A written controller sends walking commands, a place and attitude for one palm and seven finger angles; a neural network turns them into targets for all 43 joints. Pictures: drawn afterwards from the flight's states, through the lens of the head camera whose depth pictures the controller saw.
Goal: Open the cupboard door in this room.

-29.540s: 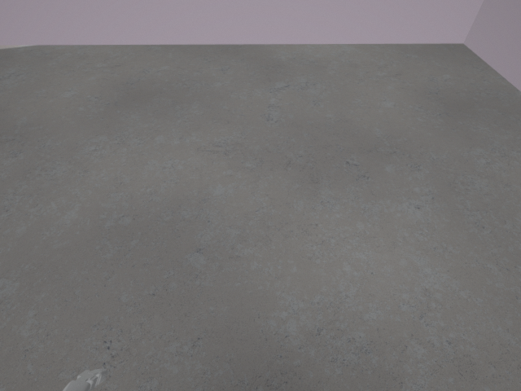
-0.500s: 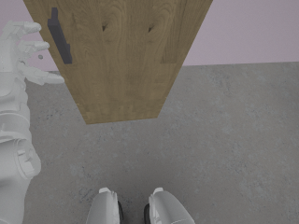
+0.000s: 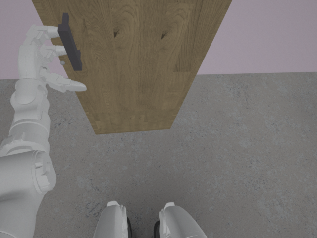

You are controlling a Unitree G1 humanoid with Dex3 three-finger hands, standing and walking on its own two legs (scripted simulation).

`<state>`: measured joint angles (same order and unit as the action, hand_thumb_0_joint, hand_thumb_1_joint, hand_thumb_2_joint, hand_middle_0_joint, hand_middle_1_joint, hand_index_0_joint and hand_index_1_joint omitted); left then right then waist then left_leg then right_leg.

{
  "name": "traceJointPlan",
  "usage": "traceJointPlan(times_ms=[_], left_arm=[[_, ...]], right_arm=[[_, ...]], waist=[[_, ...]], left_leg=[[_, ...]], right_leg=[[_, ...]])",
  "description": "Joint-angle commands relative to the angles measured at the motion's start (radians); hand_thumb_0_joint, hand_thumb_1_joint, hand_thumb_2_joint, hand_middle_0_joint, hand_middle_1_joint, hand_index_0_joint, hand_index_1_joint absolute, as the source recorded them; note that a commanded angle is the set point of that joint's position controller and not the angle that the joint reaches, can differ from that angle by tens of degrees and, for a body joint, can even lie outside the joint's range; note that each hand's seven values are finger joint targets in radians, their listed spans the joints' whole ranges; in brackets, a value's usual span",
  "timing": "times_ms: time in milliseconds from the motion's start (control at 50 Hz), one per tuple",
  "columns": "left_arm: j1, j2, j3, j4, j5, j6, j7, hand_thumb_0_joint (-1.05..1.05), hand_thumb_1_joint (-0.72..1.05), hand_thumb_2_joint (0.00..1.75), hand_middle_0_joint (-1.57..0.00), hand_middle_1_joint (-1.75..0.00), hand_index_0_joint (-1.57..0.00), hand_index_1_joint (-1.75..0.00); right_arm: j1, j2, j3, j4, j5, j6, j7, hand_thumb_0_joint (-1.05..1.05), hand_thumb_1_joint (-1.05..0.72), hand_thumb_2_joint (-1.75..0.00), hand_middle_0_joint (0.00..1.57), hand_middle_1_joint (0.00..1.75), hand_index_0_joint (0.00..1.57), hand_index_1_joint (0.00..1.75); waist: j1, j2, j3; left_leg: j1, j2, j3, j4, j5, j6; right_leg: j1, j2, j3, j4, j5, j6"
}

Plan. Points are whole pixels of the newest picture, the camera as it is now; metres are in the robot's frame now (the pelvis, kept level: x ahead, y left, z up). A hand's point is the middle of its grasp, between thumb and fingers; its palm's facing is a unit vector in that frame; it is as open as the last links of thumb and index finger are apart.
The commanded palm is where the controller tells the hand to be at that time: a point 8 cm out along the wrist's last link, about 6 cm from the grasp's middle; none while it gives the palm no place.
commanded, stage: slide the fingers in behind the handle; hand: left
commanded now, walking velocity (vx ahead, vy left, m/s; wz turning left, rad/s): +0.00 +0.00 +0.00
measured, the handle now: (72, 43) +0.57 +0.17 +0.07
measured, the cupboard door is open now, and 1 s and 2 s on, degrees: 0 0 1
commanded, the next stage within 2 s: close the thumb around the handle in 1.04 s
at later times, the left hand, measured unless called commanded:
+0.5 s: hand (75, 63) +0.52 +0.16 +0.07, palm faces +0.05 -1.00 -0.01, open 14.0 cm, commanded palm +0.50 +0.19 +0.06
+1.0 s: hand (83, 64) +0.52 +0.14 +0.07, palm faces +0.05 -1.00 -0.02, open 14.0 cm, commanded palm +0.49 +0.18 +0.06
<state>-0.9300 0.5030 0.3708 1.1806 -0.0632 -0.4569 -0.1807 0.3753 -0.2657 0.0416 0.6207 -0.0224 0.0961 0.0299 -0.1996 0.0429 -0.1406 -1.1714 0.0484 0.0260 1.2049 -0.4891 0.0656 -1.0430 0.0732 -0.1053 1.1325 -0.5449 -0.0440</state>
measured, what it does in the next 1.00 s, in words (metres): stands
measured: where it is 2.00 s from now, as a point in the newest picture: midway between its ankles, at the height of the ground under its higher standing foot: outside the picture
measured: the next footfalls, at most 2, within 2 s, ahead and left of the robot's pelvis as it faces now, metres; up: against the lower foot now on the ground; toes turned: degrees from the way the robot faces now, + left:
none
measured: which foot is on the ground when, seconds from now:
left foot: down 0.00-1.00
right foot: down 0.00-1.00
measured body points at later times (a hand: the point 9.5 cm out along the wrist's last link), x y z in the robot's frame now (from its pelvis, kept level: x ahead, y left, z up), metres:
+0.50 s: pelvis +0.00 -0.01 +0.00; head +0.14 +0.02 +0.43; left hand +0.51 +0.21 +0.07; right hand -0.01 -0.27 -0.11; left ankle +0.03 +0.08 -0.64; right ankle -0.01 -0.10 -0.64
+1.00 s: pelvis +0.00 -0.01 +0.00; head +0.13 +0.01 +0.43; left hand +0.51 +0.19 +0.07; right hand -0.01 -0.27 -0.11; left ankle +0.03 +0.08 -0.64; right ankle -0.01 -0.10 -0.64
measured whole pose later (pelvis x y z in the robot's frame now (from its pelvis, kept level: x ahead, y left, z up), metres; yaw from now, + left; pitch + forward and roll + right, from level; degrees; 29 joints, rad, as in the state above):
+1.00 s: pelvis +0.00 -0.01 +0.00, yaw +1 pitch +25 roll -4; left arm -0.94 0.41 0.31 1.21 -0.05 -0.48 -0.06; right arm 0.39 -0.26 0.03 0.64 -0.03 0.09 0.05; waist -0.20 0.05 -0.15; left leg -1.16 0.04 0.03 1.20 -0.48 0.06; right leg -1.04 0.07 -0.10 1.15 -0.55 -0.06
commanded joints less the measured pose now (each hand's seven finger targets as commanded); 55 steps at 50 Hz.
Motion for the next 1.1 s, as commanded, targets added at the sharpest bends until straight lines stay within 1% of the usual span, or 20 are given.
traceJointPlan(times_ms=[0, 100, 160, 340, 360, 420, 440, 500, 540, 620, 640, 680, 700, 760, 820, 900, 920, 940, 1000, 1080], left_arm=[[-0.438, 0.184, -0.017, -0.166, -0.014, -0.034, 0.006, 0.00, -0.50, 0.30, -0.30, -1.20, -0.30, -1.20], [-0.471, 0.202, 0.012, -0.187, -0.022, -0.042, 0.028, 0.00, -0.50, 0.30, -0.30, -1.20, -0.30, -1.20], [-0.470, 0.184, 0.000, -0.212, -0.015, -0.077, 0.040, 0.00, -0.50, 0.30, -0.30, -1.20, -0.30, -1.20], [-0.419, 0.166, 0.002, -0.149, -0.012, -0.048, 0.058, 0.00, -0.50, 0.30, -0.30, -1.20, -0.30, -1.20], [-0.448, 0.137, -0.029, -0.162, -0.011, -0.049, 0.060, 0.00, -0.50, 0.30, -0.30, -1.20, -0.30, -1.20], [-0.497, 0.147, -0.018, -0.184, -0.009, -0.068, 0.079, 0.00, -0.50, 0.30, -0.30, -1.20, -0.30, -1.20], [-0.507, 0.155, -0.016, -0.201, -0.005, -0.085, 0.081, 0.00, -0.50, 0.30, -0.30, -1.20, -0.30, -1.20], [-0.493, 0.071, -0.080, -0.184, 0.008, -0.091, 0.086, 0.00, -0.50, 0.30, -0.30, -1.20, -0.30, -1.20], [-0.477, 0.054, -0.085, -0.171, 0.005, -0.086, 0.090, 0.00, -0.50, 0.30, -0.30, -1.20, -0.30, -1.20], [-0.475, 0.076, -0.053, -0.150, -0.006, -0.060, 0.115, 0.00, -0.50, 0.30, -0.30, -1.20, -0.30, -1.20], [-0.473, 0.130, -0.006, -0.157, -0.002, -0.066, 0.125, 0.00, -0.50, 0.30, -0.30, -1.20, -0.30, -1.20], [-0.464, 0.116, -0.032, -0.187, 0.020, -0.081, 0.133, 0.00, -0.50, 0.30, -0.30, -1.20, -0.30, -1.20], [-0.446, 0.067, -0.068, -0.175, 0.025, -0.080, 0.130, 0.00, -0.50, 0.30, -0.30, -1.20, -0.30, -1.20], [-0.470, 0.056, -0.080, -0.160, 0.023, -0.088, 0.128, 0.00, -0.50, 0.30, -0.30, -1.20, -0.30, -1.20], [-0.484, 0.122, -0.028, -0.166, 0.007, -0.087, 0.123, 0.00, -0.50, 0.30, -0.30, -1.20, -0.30, -1.20], [-0.477, 0.062, -0.074, -0.188, 0.007, -0.098, 0.112, 0.00, -0.50, 0.30, -0.30, -1.20, -0.30, -1.20], [-0.462, 0.092, -0.048, -0.188, 0.009, -0.099, 0.113, 0.00, -0.50, 0.30, -0.30, -1.20, -0.30, -1.20], [-0.475, 0.076, -0.061, -0.195, 0.005, -0.103, 0.112, 0.00, -0.50, 0.30, -0.30, -1.20, -0.30, -1.20], [-0.470, 0.086, -0.052, -0.167, 0.001, -0.088, 0.115, 0.00, -0.50, 0.30, -0.30, -1.20, -0.30, -1.20], [-0.473, 0.093, -0.049, -0.159, 0.008, -0.090, 0.118, 0.00, -0.50, 0.30, -0.30, -1.20, -0.30, -1.20]], right_arm=[[0.197, -0.196, -0.071, -0.025, 0.001, -0.001, -0.007, 0.00, -0.90, -0.90, 0.20, 0.30, 0.20, 0.30], [0.197, -0.194, -0.069, -0.028, -0.002, -0.009, -0.010, 0.00, -0.90, -0.90, 0.20, 0.30, 0.20, 0.30], [0.195, -0.186, -0.069, -0.025, -0.007, -0.017, -0.003, 0.00, -0.90, -0.90, 0.20, 0.30, 0.20, 0.30], [0.207, -0.188, -0.072, -0.028, -0.004, -0.010, 0.002, 0.00, -0.90, -0.90, 0.20, 0.30, 0.20, 0.30], [0.196, -0.182, -0.070, -0.032, -0.003, -0.011, 0.002, 0.00, -0.90, -0.90, 0.20, 0.30, 0.20, 0.30], [0.199, -0.182, -0.073, -0.022, -0.007, -0.019, 0.002, 0.00, -0.90, -0.90, 0.20, 0.30, 0.20, 0.30], [0.202, -0.183, -0.074, -0.020, -0.009, -0.023, 0.002, 0.00, -0.90, -0.90, 0.20, 0.30, 0.20, 0.30], [0.199, -0.179, -0.078, -0.011, -0.013, -0.024, 0.010, 0.00, -0.90, -0.90, 0.20, 0.30, 0.20, 0.30], [0.207, -0.182, -0.081, -0.008, -0.016, -0.024, 0.013, 0.00, -0.90, -0.90, 0.20, 0.30, 0.20, 0.30], [0.199, -0.185, -0.080, -0.015, -0.013, -0.021, 0.013, 0.00, -0.90, -0.90, 0.20, 0.30, 0.20, 0.30], [0.209, -0.190, -0.080, -0.016, -0.015, -0.021, 0.010, 0.00, -0.90, -0.90, 0.20, 0.30, 0.20, 0.30], [0.203, -0.180, -0.078, -0.021, -0.014, -0.020, 0.014, 0.00, -0.90, -0.90, 0.20, 0.30, 0.20, 0.30], [0.196, -0.173, -0.077, -0.023, -0.014, -0.021, 0.018, 0.00, -0.90, -0.90, 0.20, 0.30, 0.20, 0.30], [0.197, -0.178, -0.080, -0.016, -0.013, -0.020, 0.018, 0.00, -0.90, -0.90, 0.20, 0.30, 0.20, 0.30], [0.196, -0.185, -0.080, -0.018, -0.011, -0.022, 0.010, 0.00, -0.90, -0.90, 0.20, 0.30, 0.20, 0.30], [0.192, -0.176, -0.080, -0.017, -0.012, -0.024, 0.014, 0.00, -0.90, -0.90, 0.20, 0.30, 0.20, 0.30], [0.195, -0.179, -0.081, -0.016, -0.013, -0.023, 0.014, 0.00, -0.90, -0.90, 0.20, 0.30, 0.20, 0.30], [0.198, -0.178, -0.081, -0.016, -0.014, -0.024, 0.015, 0.00, -0.90, -0.90, 0.20, 0.30, 0.20, 0.30], [0.193, -0.180, -0.080, -0.014, -0.011, -0.020, 0.012, 0.00, -0.90, -0.90, 0.20, 0.30, 0.20, 0.30], [0.193, -0.179, -0.079, -0.013, -0.010, -0.020, 0.010, 0.00, -0.90, -0.90, 0.20, 0.30, 0.20, 0.30]], waist=[[-0.024, 0.127, -0.481], [-0.019, 0.115, -0.492], [-0.010, 0.154, -0.521], [-0.012, 0.081, -0.466], [-0.020, 0.106, -0.454], [-0.031, 0.094, -0.467], [-0.024, 0.126, -0.480], [-0.034, 0.149, -0.488], [-0.031, 0.159, -0.492], [-0.026, 0.098, -0.474], [-0.014, 0.089, -0.488], [-0.005, 0.119, -0.520], [-0.013, 0.114, -0.504], [-0.034, 0.092, -0.459], [-0.027, 0.070, -0.472], [-0.022, 0.129, -0.498], [-0.009, 0.126, -0.506], [-0.018, 0.136, -0.513], [-0.027, 0.085, -0.482], [-0.024, 0.093, -0.476]], left_leg=[[0.575, -0.003, -0.136, -0.110, 0.437, -0.029], [0.545, -0.008, -0.130, -0.109, 0.405, -0.025], [0.569, -0.010, -0.129, -0.102, 0.441, -0.028], [0.498, -0.017, -0.115, -0.113, 0.391, -0.022], [0.491, -0.018, -0.110, -0.114, 0.372, -0.022], [0.489, -0.016, -0.115, -0.107, 0.345, -0.020], [0.517, -0.016, -0.120, -0.107, 0.365, -0.024], [0.569, -0.011, -0.134, -0.108, 0.378, -0.031], [0.591, -0.010, -0.140, -0.112, 0.403, -0.033], [0.519, -0.019, -0.122, -0.114, 0.353, -0.027], [0.517, -0.019, -0.124, -0.113, 0.369, -0.026], [0.541, -0.020, -0.120, -0.111, 0.414, -0.029], [0.536, -0.021, -0.116, -0.110, 0.406, -0.028], [0.518, -0.019, -0.119, -0.109, 0.371, -0.026], [0.471, -0.024, -0.108, -0.107, 0.337, -0.021], [0.541, -0.021, -0.115, -0.106, 0.388, -0.028], [0.540, -0.020, -0.116, -0.106, 0.392, -0.029], [0.561, -0.020, -0.121, -0.106, 0.411, -0.029], [0.498, -0.023, -0.110, -0.103, 0.365, -0.022], [0.505, -0.021, -0.115, -0.105, 0.366, -0.025]], right_leg=[[0.045, 0.008, 0.070, -0.146, 0.354, 0.019], [0.064, 0.007, 0.078, -0.147, 0.341, 0.019], [0.064, 0.007, 0.080, -0.135, 0.366, 0.015], [0.104, 0.007, 0.082, -0.146, 0.362, 0.019], [0.091, 0.005, 0.086, -0.153, 0.349, 0.022], [0.083, 0.005, 0.090, -0.154, 0.322, 0.023], [0.070, 0.005, 0.088, -0.146, 0.328, 0.017], [0.014, 0.004, 0.074, -0.140, 0.311, 0.016], [0.005, 0.005, 0.069, -0.136, 0.321, 0.012], [0.057, 0.003, 0.078, -0.150, 0.314, 0.019], [0.073, 0.004, 0.077, -0.140, 0.327, 0.017], [0.085, 0.002, 0.080, -0.133, 0.368, 0.016], [0.074, 0.002, 0.079, -0.137, 0.363, 0.018], [0.053, 0.003, 0.082, -0.145, 0.340, 0.020], [0.105, 0.002, 0.096, -0.152, 0.335, 0.022], [0.066, 0.002, 0.086, -0.142, 0.355, 0.018], [0.077, 0.002, 0.085, -0.139, 0.357, 0.016], [0.065, 0.003, 0.082, -0.134, 0.365, 0.015], [0.091, 0.003, 0.091, -0.148, 0.353, 0.023], [0.078, 0.002, 0.088, -0.145, 0.345, 0.020]])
